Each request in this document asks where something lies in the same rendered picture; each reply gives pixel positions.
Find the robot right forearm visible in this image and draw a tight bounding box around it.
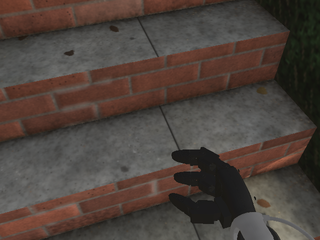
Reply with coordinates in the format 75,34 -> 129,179
230,212 -> 281,240

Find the right robot hand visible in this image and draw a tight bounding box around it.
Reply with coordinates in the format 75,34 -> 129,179
168,147 -> 256,229

